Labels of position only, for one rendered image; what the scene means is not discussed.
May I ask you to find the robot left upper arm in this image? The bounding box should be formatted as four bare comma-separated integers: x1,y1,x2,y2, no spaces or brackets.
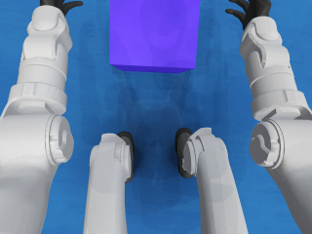
0,113,74,234

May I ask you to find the left robot hand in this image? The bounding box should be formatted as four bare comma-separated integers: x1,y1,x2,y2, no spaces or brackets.
40,0,83,16

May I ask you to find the robot right upper arm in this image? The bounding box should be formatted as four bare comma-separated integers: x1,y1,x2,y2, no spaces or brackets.
249,119,312,234

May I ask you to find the robot right forearm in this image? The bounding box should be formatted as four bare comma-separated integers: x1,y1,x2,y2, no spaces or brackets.
239,16,312,122

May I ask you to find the right robot hand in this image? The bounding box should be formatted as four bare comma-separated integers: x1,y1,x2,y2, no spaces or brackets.
225,0,272,31

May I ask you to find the robot left thigh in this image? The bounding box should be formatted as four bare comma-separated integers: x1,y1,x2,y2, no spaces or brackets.
83,140,132,234

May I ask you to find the robot left foot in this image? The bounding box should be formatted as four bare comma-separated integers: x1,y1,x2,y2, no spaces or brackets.
117,132,135,183

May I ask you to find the robot left forearm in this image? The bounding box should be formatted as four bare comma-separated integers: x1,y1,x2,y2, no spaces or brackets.
0,5,73,121

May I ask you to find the carton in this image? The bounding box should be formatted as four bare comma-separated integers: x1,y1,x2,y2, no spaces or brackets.
109,0,201,74

